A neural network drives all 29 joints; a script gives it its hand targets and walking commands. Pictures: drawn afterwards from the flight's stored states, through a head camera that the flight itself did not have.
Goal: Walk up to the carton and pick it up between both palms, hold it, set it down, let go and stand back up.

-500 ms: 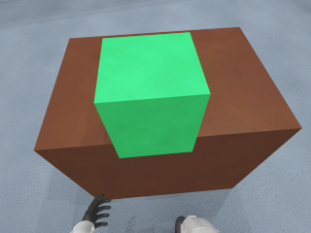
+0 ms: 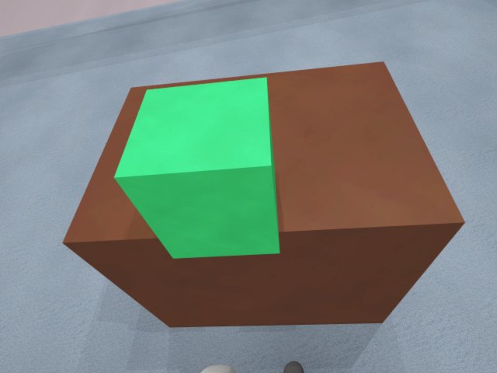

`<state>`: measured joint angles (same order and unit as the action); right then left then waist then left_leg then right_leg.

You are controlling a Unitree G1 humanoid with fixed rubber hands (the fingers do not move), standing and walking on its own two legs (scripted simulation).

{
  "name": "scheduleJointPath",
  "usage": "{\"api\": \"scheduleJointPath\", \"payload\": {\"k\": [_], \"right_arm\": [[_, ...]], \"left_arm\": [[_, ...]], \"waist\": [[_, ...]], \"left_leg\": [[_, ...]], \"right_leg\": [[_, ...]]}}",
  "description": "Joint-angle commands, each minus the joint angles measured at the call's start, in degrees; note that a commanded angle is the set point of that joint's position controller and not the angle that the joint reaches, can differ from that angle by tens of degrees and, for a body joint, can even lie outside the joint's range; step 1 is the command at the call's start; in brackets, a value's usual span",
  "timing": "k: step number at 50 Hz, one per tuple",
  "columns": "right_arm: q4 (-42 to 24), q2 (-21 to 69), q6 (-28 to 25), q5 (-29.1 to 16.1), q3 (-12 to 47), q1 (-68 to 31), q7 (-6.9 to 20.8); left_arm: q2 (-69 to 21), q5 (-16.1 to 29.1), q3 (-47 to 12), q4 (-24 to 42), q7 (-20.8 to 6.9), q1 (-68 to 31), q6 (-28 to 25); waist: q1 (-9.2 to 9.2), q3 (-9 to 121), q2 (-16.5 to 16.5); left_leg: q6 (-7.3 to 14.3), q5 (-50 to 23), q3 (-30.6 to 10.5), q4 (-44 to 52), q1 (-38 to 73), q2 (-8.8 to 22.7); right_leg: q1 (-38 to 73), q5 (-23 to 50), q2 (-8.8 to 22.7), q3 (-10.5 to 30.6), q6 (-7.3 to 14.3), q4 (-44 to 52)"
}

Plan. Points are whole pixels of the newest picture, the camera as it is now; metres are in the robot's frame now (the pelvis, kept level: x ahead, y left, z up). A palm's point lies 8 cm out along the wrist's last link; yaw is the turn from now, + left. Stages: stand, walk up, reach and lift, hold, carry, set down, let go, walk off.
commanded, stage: walk up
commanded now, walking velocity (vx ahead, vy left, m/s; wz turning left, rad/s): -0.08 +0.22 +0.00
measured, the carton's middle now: (216, 175) +0.43 +0.09 +0.06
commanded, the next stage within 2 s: none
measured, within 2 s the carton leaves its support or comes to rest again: neither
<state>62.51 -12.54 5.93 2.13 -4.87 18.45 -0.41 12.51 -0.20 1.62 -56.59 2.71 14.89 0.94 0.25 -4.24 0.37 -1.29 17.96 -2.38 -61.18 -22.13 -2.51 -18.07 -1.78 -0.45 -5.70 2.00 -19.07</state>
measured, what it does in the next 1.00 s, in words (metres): steps on the spot: left foot, then right foot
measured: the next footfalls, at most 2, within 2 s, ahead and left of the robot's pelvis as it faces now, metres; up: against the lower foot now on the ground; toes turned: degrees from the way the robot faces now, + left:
left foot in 0.26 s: -0.10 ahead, +0.08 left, +0.00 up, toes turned +10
right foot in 0.64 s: -0.16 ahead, -0.08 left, +0.00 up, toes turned -8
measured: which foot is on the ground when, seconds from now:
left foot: up 0.00-0.24, down 0.26-0.66, up 0.68-1.00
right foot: down 0.00-0.24, up 0.26-0.62, down 0.64-1.00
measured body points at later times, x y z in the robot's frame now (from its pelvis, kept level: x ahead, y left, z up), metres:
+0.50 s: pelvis -0.11 +0.03 +0.00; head -0.10 +0.02 +0.45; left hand -0.12 +0.30 -0.15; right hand -0.10 -0.22 -0.16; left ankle -0.14 +0.08 -0.74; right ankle -0.25 -0.08 -0.65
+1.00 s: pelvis -0.03 +0.07 -0.01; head +0.02 +0.04 +0.43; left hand -0.16 +0.30 -0.13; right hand +0.03 -0.16 -0.18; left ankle +0.13 +0.23 -0.70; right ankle -0.20 -0.08 -0.74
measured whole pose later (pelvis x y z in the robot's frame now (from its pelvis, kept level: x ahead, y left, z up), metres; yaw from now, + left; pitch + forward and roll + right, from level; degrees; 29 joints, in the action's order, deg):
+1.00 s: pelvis -0.03 +0.07 -0.01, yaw +1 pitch +1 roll +3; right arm 55.5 -11.9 0.0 0.3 -2.7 12.2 2.9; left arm 9.3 -1.1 1.0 -65.0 1.4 28.9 -2.7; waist -2.1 -6.0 -1.0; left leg -0.9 2.4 6.0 -42.0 -36.2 4.6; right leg 6.3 -24.1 9.6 -8.0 -5.3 -18.1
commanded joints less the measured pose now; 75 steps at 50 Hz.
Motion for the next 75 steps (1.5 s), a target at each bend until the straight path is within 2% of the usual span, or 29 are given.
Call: {"api": "scheduleJointPath", "payload": {"k": [1, 5, 10, 11, 12, 14, 15, 17, 19, 21, 24, 26, 28, 32, 34, 35, 39, 43, 46, 49, 52, 54, 55, 56, 58, 60, 63, 70, 75], "right_arm": [[-1.1, -5.7, -0.1, 0.7, -1.6, 5.1, 1.8], [-0.8, -4.2, -0.5, 0.3, -1.1, 12.9, 2.4], [6.5, -2.9, -1.6, 0.7, 0.1, 34.6, 0.1], [7.9, -2.3, -2.1, 0.4, 0.6, 37.1, -0.7], [7.3, -1.5, -2.6, -0.4, 1.4, 30.4, -1.4], [-4.1, -6.5, -1.6, -0.5, 1.2, 2.3, -1.5], [-9.1, -6.1, -1.2, -0.2, 2.1, -10.1, -1.5], [-12.1, -9.5, -2.5, 0.0, 1.4, -13.7, -0.8], [-9.3, -1.6, -4.6, -1.1, 2.9, -3.9, -2.2], [-7.7, -9.8, -5.0, -0.7, 0.1, -0.5, -3.2], [-0.9, -6.9, -5.9, -0.8, 0.5, 17.8, -2.6], [1.7, -2.4, -6.1, -0.5, 1.3, 23.6, -3.5], [1.0, -3.8, -5.3, -0.2, 1.2, 18.9, -3.3], [-3.1, -5.2, -5.8, -1.4, 1.1, 5.1, -1.9], [-10.3, -5.3, -6.3, -1.0, 1.1, -11.3, 0.0], [-12.7, -6.5, -6.4, -0.3, 0.2, -15.9, 0.8], [-8.0, -1.8, -6.5, -1.1, 0.4, -0.8, 3.3], [-9.2, -0.3, -5.8, -0.9, 0.8, -3.5, 3.8], [-8.3, 3.8, -5.6, -2.8, 2.7, -1.9, 3.4], [-10.3, -2.1, -7.4, -1.4, 2.3, -11.4, 3.1], [-4.9, -5.7, -9.5, -0.7, 0.7, 6.7, 1.4], [-4.0, -14.6, -11.3, -0.4, -1.6, 16.1, 0.2], [-3.4, -15.1, -10.7, -1.5, -1.7, 15.5, -0.1], [-4.0, -14.4, -9.6, -2.6, -1.8, 9.5, -0.4], [-5.7, -4.4, -8.0, -2.6, 1.0, 2.9, -0.2], [-4.6, -0.2, -6.8, -1.5, 2.8, 0.0, -1.7], [-8.6, -5.1, -6.9, -2.1, 1.8, -9.3, -1.7], [-10.0, -10.6, -5.3, -0.4, -0.2, -8.4, -1.7], [-10.3, -9.9, -3.9, -1.1, -0.4, -9.2, -2.0]], "left_arm": [[11.1, 0.0, 2.7, -0.2, 2.2, 8.8, 0.5], [10.8, -0.2, 3.0, 1.3, 2.3, 0.9, 1.2], [10.7, -0.4, 3.2, 3.7, 1.4, -6.5, 3.0], [11.3, 0.5, 3.6, 2.9, 1.0, -6.3, 3.5], [8.7, 1.6, 3.4, 1.2, 0.4, 0.4, 4.4], [5.3, 0.8, 4.0, -0.8, 1.5, 9.7, 6.3], [5.7, -0.1, 3.9, -0.1, 1.3, 9.2, 6.7], [8.9, -1.1, 4.3, 3.1, 0.7, -0.5, 6.1], [7.2, -2.4, 4.1, 2.2, -1.2, -2.6, 3.6], [2.8, -3.0, 3.9, -0.5, -1.1, 4.8, 2.0], [1.4, -2.3, 3.1, 3.8, -1.6, -6.3, -0.1], [2.8, -1.9, 2.2, 5.1, -1.1, -12.3, -0.6], [-0.1, -0.8, 1.2, 3.5, -0.4, -5.0, -0.7], [0.8, -1.1, 1.2, -4.8, -0.3, 13.3, -0.6], [8.5, -2.4, 2.7, -8.0, 0.5, 24.7, -0.3], [9.8, -2.4, 3.1, -8.6, 1.3, 23.3, 0.0], [7.1, -0.8, 2.0, -3.7, 0.6, 8.4, -1.9], [2.6, -1.1, 0.3, -6.3, -0.3, 14.3, -4.3], [1.7, -0.8, -0.5, -5.2, -1.5, 8.1, -4.8], [-1.0, -0.8, -0.8, -8.0, -1.5, 17.2, -3.9], [7.2, -0.5, 1.1, -7.1, -0.8, 15.4, -4.1], [2.7, 1.9, 0.5, -6.3, -0.8, 21.2, -3.8], [1.0, 2.5, 0.5, -7.2, -0.3, 25.8, -2.7], [-0.9, 2.4, 0.3, -7.8, -0.4, 26.2, -2.0], [1.5, 0.4, 0.8, -6.8, -1.6, 11.3, -1.3], [-0.7, -1.3, 0.9, -4.4, -2.3, 5.4, 0.7], [-1.9, -1.7, 1.0, -6.5, -1.0, 13.0, 3.3], [1.8, -0.8, 2.3, -2.0, -1.5, 5.1, 4.5], [0.3, -0.9, 2.0, 0.3, -1.7, 3.1, 3.3]], "waist": [[-1.59, 3.6, -3.0], [1.62, 3.7, 13.7], [8.33, 2.1, 19.4], [9.89, 1.0, 10.8], [6.53, -0.6, -16.5], [-5.83, -6.1, -35.9], [-11.49, -9.1, -22.0], [-6.2, -11.3, -16.0], [-4.47, -6.7, 6.5], [-4.4, 0.7, 6.4], [6.32, 8.6, -1.6], [11.1, 4.0, -5.1], [7.77, 5.6, -12.8], [-4.07, -1.1, 1.2], [-11.75, -7.9, 14.7], [-11.75, -13.3, 10.3], [-0.56, -10.1, 4.7], [-1.29, -6.4, 1.7], [0.76, -4.6, 23.8], [-4.55, -5.6, 16.9], [4.54, 4.8, 12.1], [6.31, 22.4, -13.2], [4.69, 31.3, -12.5], [2.12, 34.3, -15.6], [2.66, 22.7, -11.4], [1.78, 5.7, -12.7], [-3.84, -3.5, -10.6], [-1.32, -1.5, -11.7], [-0.32, 4.1, -11.2]], "left_leg": [[-1.5, 3.3, -1.4, -1.6, -6.9, 0.1], [-0.2, 6.1, 4.1, 8.1, 4.3, -0.6], [6.6, 16.1, 21.2, 42.0, 26.0, -7.4], [8.5, 7.2, 20.2, 52.6, 27.9, -5.3], [10.2, -1.9, 10.4, 55.4, 16.7, 1.7], [17.9, 20.6, -10.7, 59.7, -8.9, 19.8], [14.6, 22.8, -4.6, 60.6, -18.5, 18.5], [14.7, 25.7, -3.3, 63.2, -31.2, 17.5], [11.7, 6.3, -0.4, 53.5, -13.4, 11.1], [11.2, -0.2, 1.7, 45.1, 11.7, 12.0], [12.4, 12.3, -7.6, 47.3, 38.4, 16.2], [13.1, 0.7, -11.9, 46.2, 40.2, 19.1], [13.2, -1.5, -6.4, 43.5, 36.1, 15.3], [8.4, 6.6, 1.4, 40.6, -0.4, 11.1], [1.9, 11.5, 11.2, 17.9, -27.8, 4.8], [2.3, 10.5, 7.2, 12.0, -29.1, 7.8], [0.4, -1.4, 2.7, 1.9, -25.9, 6.4], [-1.2, -11.7, 7.1, 0.7, -16.1, 5.6], [-0.1, -16.3, 11.2, 15.9, -5.0, 4.6], [0.9, -18.0, 17.1, 24.4, 1.7, 1.6], [3.9, -27.9, 13.1, 34.3, 21.3, 3.3], [9.3, -81.1, -10.1, 29.3, 48.0, 27.0], [12.4, -90.7, -12.0, 25.7, 50.0, 32.9], [17.1, -72.9, -12.7, 30.9, 47.1, 34.6], [5.9, -30.6, -2.9, 41.1, 24.3, 20.7], [3.6, -26.2, -0.7, 44.0, 5.8, 15.5], [6.9, -34.6, 4.6, 44.3, -0.6, 19.4], [9.0, 8.2, -1.0, 53.2, -7.9, 22.9], [9.0, 1.0, -0.5, 49.0, -0.2, 20.0]], "right_leg": [[13.0, -24.3, 20.6, 22.5, -7.9, 12.8], [4.1, -25.8, 14.8, 13.5, -9.3, 16.3], [0.4, -21.0, 1.8, -0.1, -15.2, 22.0], [0.4, -23.7, -1.1, -2.6, -15.2, 11.0], [3.7, -28.9, -4.1, -3.3, -9.6, -20.0], [-2.8, -32.8, -4.1, 0.3, -5.7, -54.5], [-6.2, -29.3, -5.1, 5.5, -3.2, -62.2], [1.4, -21.4, -2.8, 3.8, -2.5, -67.6], [-4.1, -16.4, -1.7, 3.9, -3.6, -64.7], [-12.9, -19.1, -0.4, -0.7, -4.3, -49.7], [-21.0, -25.1, 3.9, 0.1, -6.9, -27.9], [-19.5, -31.8, 3.2, 0.6, -6.6, -18.4], [-12.0, -34.5, 2.7, -0.7, -4.8, -10.6], [20.0, -14.3, 5.0, -1.1, -0.3, 1.5], [27.1, -36.8, 29.3, 29.1, 7.9, 13.4], [20.2, -34.7, 34.3, 32.3, 10.9, 12.6], [21.6, -19.5, 24.5, 13.2, 4.3, 11.1], [12.5, 18.8, 17.7, 2.5, -0.3, 5.4], [8.7, 23.4, 9.4, -8.2, -2.3, 5.1], [8.1, 18.4, 6.8, -5.5, -1.8, -0.8], [8.7, 23.8, 9.1, -4.2, -3.6, -20.5], [-8.4, -38.0, 1.1, -0.7, -7.0, -47.1], [-5.4, -43.7, 1.3, 3.2, -5.5, -52.1], [-4.7, -37.7, 3.0, 4.4, -4.7, -55.2], [0.3, -31.1, 5.7, 9.4, -2.7, -48.3], [2.3, -26.6, 4.9, 6.4, -2.7, -39.3], [-1.8, -26.4, 2.6, 1.7, -3.3, -43.6], [-3.9, -19.9, 3.2, 2.0, -4.5, -44.3], [0.6, -22.8, 3.4, 1.1, -3.8, -29.4]]}}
